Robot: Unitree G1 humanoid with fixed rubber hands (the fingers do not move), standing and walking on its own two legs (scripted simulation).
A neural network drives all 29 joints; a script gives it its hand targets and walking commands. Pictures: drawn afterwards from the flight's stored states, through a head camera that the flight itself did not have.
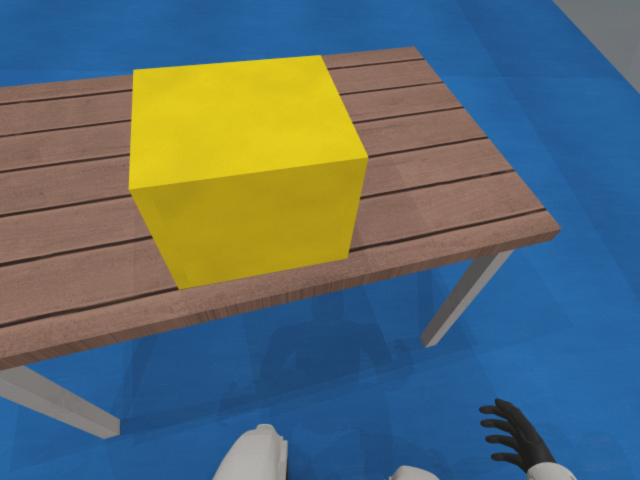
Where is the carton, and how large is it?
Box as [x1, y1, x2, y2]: [129, 55, 367, 289]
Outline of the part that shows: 320,55 133,70 129,190 179,289 347,257 367,161 367,155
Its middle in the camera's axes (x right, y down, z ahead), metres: -0.11 -0.11 +0.60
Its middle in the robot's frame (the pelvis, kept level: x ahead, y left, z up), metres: +0.52 +0.14 +0.03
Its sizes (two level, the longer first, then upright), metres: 0.276 0.237 0.227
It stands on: a table, 0.66 m high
